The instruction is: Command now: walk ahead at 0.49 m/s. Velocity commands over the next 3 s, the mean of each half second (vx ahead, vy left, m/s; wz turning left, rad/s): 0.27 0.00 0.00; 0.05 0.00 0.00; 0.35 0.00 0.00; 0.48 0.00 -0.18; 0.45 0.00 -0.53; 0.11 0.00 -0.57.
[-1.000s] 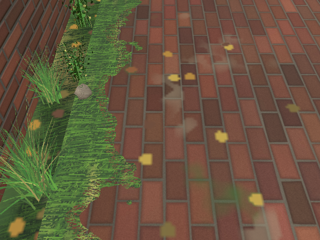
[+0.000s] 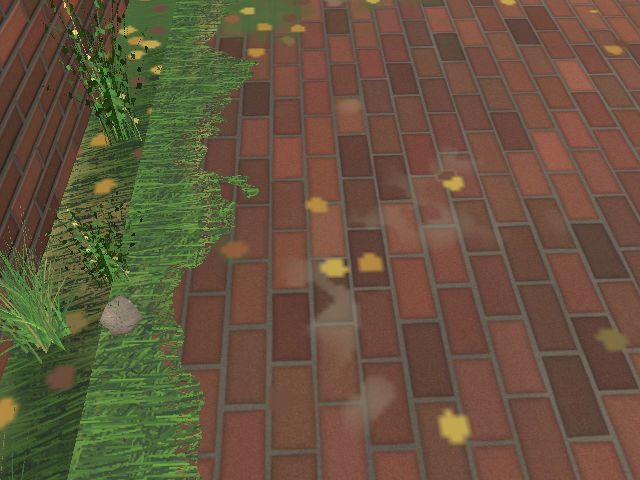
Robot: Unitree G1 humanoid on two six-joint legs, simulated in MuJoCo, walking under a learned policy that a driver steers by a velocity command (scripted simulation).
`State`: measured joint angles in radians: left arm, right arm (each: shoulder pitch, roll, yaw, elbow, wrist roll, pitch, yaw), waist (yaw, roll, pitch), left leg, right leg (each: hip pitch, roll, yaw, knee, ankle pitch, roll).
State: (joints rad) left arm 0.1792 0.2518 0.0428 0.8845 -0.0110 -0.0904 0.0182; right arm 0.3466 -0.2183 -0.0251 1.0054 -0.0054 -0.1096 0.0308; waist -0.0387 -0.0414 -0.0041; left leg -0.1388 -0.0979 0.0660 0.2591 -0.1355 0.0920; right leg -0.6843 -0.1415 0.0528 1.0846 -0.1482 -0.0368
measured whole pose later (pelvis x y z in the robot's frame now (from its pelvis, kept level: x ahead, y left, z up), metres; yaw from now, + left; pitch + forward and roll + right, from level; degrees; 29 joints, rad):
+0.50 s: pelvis +0.20 -0.07 -0.01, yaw +1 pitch +2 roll +0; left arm 0.16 0.20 0.02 0.93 0.03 -0.07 -0.01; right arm 0.22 -0.24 -0.03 0.98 0.00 -0.01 -0.04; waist 0.00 0.04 0.03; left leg -0.45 0.06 -0.04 0.86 -0.40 -0.03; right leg -0.36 0.04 -0.06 0.41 -0.08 -0.07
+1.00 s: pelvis +0.26 -0.05 -0.01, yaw +1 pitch +0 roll +0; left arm 0.22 0.20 0.03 1.04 -0.01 -0.01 0.03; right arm 0.28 -0.18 -0.03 1.08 0.01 -0.03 -0.04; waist 0.00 0.00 0.02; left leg -0.22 0.02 0.00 0.55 -0.33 0.00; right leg -0.29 0.02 -0.04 0.54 -0.26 -0.04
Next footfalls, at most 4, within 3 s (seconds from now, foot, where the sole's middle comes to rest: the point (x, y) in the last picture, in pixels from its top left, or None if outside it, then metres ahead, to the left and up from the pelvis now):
0.26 right None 0.33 -0.15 -0.78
0.62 left None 0.28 0.08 -0.78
1.66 left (286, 401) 0.70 0.07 -0.78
2.26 right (396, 302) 0.97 -0.21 -0.78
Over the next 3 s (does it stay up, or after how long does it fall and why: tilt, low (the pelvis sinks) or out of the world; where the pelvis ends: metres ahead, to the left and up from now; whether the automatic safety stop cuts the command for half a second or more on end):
stays up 1.09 -0.15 -0.01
